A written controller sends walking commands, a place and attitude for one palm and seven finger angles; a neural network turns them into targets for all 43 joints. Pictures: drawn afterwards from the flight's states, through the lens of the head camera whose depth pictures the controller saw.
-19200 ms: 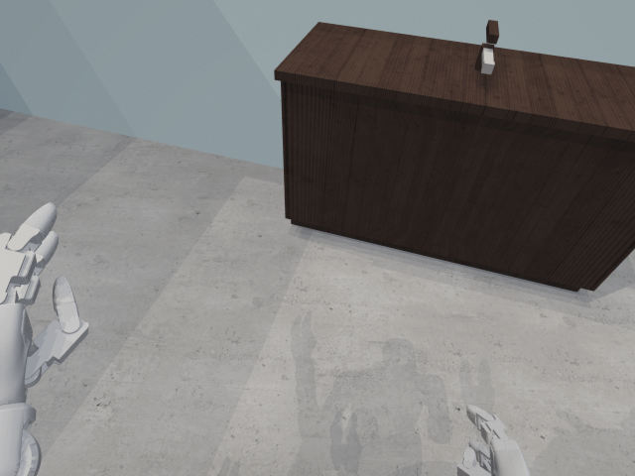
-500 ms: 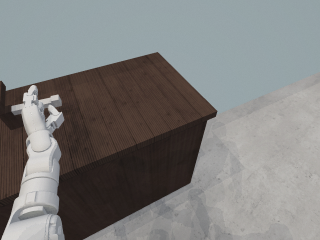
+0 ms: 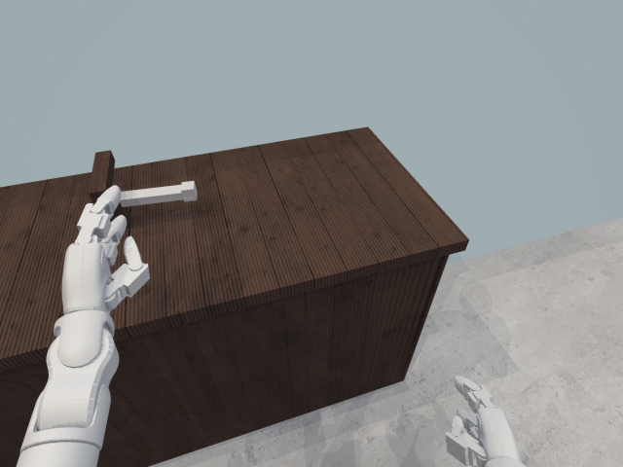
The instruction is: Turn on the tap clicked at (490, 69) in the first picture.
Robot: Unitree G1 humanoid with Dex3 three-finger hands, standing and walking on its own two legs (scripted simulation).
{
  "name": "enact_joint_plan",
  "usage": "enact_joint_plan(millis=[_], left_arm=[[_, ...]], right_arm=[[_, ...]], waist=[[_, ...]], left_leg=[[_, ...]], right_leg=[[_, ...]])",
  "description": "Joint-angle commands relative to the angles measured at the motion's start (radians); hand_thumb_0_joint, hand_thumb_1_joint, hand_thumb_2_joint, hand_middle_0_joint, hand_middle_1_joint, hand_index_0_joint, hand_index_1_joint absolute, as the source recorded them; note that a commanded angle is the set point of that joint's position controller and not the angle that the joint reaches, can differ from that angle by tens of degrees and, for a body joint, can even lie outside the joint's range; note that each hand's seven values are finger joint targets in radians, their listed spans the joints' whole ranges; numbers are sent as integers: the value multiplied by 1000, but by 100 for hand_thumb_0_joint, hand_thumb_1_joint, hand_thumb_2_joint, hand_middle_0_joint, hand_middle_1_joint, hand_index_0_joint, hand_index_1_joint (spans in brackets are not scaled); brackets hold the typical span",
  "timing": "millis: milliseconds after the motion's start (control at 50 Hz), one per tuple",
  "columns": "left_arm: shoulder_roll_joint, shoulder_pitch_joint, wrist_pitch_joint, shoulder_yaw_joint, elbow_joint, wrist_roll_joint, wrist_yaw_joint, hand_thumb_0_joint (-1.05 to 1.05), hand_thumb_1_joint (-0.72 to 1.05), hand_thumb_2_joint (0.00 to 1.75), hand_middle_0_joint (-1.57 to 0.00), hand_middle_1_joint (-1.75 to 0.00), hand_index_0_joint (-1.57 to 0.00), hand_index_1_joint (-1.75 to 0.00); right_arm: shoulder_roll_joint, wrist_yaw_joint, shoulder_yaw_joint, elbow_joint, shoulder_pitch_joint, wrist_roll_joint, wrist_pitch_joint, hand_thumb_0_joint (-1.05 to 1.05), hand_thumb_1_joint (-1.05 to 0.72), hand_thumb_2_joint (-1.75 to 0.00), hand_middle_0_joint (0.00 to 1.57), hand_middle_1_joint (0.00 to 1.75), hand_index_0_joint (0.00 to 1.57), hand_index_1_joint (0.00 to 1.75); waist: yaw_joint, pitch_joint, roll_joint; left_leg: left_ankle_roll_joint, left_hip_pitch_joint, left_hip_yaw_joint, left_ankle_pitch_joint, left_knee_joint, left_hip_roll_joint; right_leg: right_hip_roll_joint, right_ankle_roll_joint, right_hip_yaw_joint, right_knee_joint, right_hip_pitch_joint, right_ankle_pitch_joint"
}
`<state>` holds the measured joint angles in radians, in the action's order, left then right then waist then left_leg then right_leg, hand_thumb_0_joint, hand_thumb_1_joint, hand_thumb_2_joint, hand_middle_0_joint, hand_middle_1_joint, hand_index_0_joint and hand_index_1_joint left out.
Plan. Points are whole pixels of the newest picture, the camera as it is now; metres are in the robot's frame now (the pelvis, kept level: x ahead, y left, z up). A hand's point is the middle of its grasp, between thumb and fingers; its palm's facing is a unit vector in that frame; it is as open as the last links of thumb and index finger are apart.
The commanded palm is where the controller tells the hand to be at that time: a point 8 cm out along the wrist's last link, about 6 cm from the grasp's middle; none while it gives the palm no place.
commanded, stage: draw the hand back beside the body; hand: left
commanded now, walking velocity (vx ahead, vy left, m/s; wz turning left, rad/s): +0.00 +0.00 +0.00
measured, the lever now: (189, 191) +0.59 +0.31 +0.03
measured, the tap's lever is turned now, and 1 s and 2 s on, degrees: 83 83 83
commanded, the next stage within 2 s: step back with the hand held close in 0.70 s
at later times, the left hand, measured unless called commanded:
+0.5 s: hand (107, 334) +0.19 +0.23 +0.16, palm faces +0.41 -0.85 -0.34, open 7.4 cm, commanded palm +0.16 +0.27 +0.17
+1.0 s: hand (98, 324) +0.21 +0.24 +0.15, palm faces +0.41 -0.84 -0.37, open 7.4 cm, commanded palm +0.15 +0.28 +0.17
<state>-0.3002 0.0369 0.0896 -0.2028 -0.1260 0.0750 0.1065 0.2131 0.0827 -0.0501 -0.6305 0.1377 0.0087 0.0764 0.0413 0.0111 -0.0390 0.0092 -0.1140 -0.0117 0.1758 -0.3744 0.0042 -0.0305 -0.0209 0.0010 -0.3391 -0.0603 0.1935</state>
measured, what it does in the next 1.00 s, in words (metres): stands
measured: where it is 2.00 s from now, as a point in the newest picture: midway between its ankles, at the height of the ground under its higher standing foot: outside the picture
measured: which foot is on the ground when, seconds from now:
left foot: down 0.00-1.00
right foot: down 0.00-1.00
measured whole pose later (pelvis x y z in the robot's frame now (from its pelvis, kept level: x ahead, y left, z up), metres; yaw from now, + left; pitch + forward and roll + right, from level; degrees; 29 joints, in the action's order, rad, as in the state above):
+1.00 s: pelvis +0.00 +0.00 +0.00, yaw +1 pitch -2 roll -1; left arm -0.33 -0.42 0.14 -0.29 0.34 0.06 0.11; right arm 0.23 0.08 -0.02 -0.61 0.18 -0.01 0.08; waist 0.03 0.00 -0.07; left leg 0.00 -0.20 0.01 0.19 -0.43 0.02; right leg -0.05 -0.02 -0.02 -0.35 -0.12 0.19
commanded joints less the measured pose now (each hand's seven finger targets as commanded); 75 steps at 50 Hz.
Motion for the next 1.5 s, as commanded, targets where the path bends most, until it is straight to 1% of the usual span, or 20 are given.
enact_joint_plan(millis=[0,140,180,320,400,480,600,640,700,740,800,820,860,920,1040,1180,1240,1360,1400,1480], left_arm=[[-189,206,77,-79,364,0,8,0,90,90,-19,-27,-19,-27],[-176,3,80,-94,471,2,5,0,90,90,-20,-29,-20,-29],[-206,-54,86,-130,524,-1,9,0,90,90,-20,-30,-20,-30],[-185,-268,96,-148,640,3,13,0,90,90,-20,-30,-20,-30],[-186,-377,107,-165,724,1,17,0,90,90,-20,-30,-20,-30],[-180,-295,103,-149,686,-1,22,0,90,90,-20,-30,-20,-30],[-172,-291,103,-145,681,-2,28,0,90,90,-20,-30,-20,-30],[-169,-308,101,-143,676,1,25,0,90,90,-20,-30,-20,-30],[-172,-303,99,-145,700,0,25,0,90,90,-20,-30,-20,-30],[-171,-314,95,-149,683,1,23,0,90,90,-20,-30,-20,-30],[-200,-244,95,-170,690,0,26,0,90,90,-20,-30,-20,-30],[-278,-224,109,-263,690,-3,28,0,90,90,-20,-30,-20,-30],[-195,-328,109,-190,635,-13,15,0,90,90,-20,-30,-20,-30],[-187,-390,118,-179,667,-16,19,0,90,90,-20,-30,-20,-30],[-233,-434,102,-217,743,-15,36,0,90,90,-20,-30,-20,-30],[-246,-427,117,-233,765,-22,51,0,90,90,-20,-30,-20,-30],[-229,-439,129,-224,748,-25,55,0,90,90,-20,-30,-20,-30],[-212,-391,161,-237,750,-62,62,0,90,90,-20,-30,-20,-30],[-205,-384,168,-238,763,-73,61,0,90,90,-20,-30,-20,-30],[-221,-376,177,-257,796,-77,59,0,90,90,-20,-30,-20,-30]], right_arm=[[128,10,52,129,-96,-5,55,0,-90,-90,20,30,20,30],[126,4,60,125,-108,-11,67,0,-90,-90,20,30,20,30],[129,4,65,123,-110,-14,74,0,-90,-90,20,30,20,30],[117,3,73,129,-115,-18,94,0,-90,-90,20,30,20,30],[111,4,78,131,-108,-23,112,0,-90,-90,20,30,20,30],[120,14,84,116,-103,-20,118,0,-90,-90,20,30,20,30],[107,19,74,117,-109,-23,127,0,-90,-90,20,30,20,30],[108,17,73,119,-112,-24,128,0,-90,-90,20,30,20,30],[104,15,69,119,-113,-26,129,0,-90,-90,20,30,20,30],[106,12,69,120,-112,-26,128,0,-90,-90,20,30,20,30],[105,13,67,113,-114,-25,126,0,-90,-90,20,30,20,30],[140,11,69,164,-109,-14,100,0,-90,-90,20,30,20,30],[123,4,73,161,-89,-12,72,0,-90,-90,20,30,20,30],[127,9,76,182,-68,-12,51,0,-90,-90,20,30,20,30],[142,21,90,218,-63,-5,14,0,-90,-90,20,30,20,30],[154,23,99,230,-69,-2,0,0,-90,-90,20,30,20,30],[154,23,98,234,-65,1,2,0,-90,-90,20,30,20,30],[171,26,100,245,-67,-4,19,0,-90,-90,20,30,20,30],[169,25,103,247,-65,-3,29,0,-90,-90,20,30,20,30],[159,21,108,234,-45,-11,46,0,-90,-90,20,30,20,30]], waist=[[-6,-133,-57],[8,-97,8],[16,-108,-7],[21,-52,16],[24,-46,-22],[0,5,27],[15,-25,-17],[17,-17,24],[20,-28,-34],[20,-17,8],[15,-19,-30],[-3,49,17],[-13,-23,66],[-16,-120,-13],[-12,-198,16],[-16,-165,-31],[-19,-133,-1],[-15,-81,-70],[-16,-93,-97],[-23,-115,-17]], left_leg=[[-2,94,12,-80,84,5],[6,80,0,-81,86,-2],[6,86,-1,-91,82,-5],[11,60,-14,-71,64,-8],[13,61,-22,-69,49,-11],[20,63,-27,-27,34,-12],[20,76,-18,-34,43,-17],[21,66,-18,-51,40,-15],[16,73,-16,-70,47,-14],[16,64,-15,-75,49,-11],[13,68,-16,-66,57,-13],[31,-28,20,-23,0,7],[30,-11,25,-25,-56,7],[26,5,22,-141,-43,15],[22,19,31,-373,-43,37],[21,-81,57,-178,10,44],[31,-168,74,0,40,54],[82,-498,175,441,161,112],[91,-550,189,488,160,122],[83,-530,158,453,49,92]], right_leg=[[-18,-8,-14,70,-21,-94],[-17,0,-15,86,-5,-89],[-16,-2,-14,88,3,-95],[-6,8,-12,95,-15,-73],[-1,11,-7,95,-22,-73],[-2,18,-1,116,-76,-26],[1,13,-3,100,-45,-31],[1,14,-3,98,-40,-50],[2,11,-5,91,-28,-72],[-3,12,-10,91,-28,-77],[-2,10,-7,96,-29,-68],[39,20,54,135,-152,-87],[81,19,80,135,-176,-84],[78,21,42,66,-130,-197],[49,41,2,-13,-105,-318],[30,37,6,-22,-115,-158],[23,39,16,-30,-103,-85],[-21,50,25,-172,69,-8],[-30,49,31,-220,104,-26],[1,33,84,-190,42,-36]])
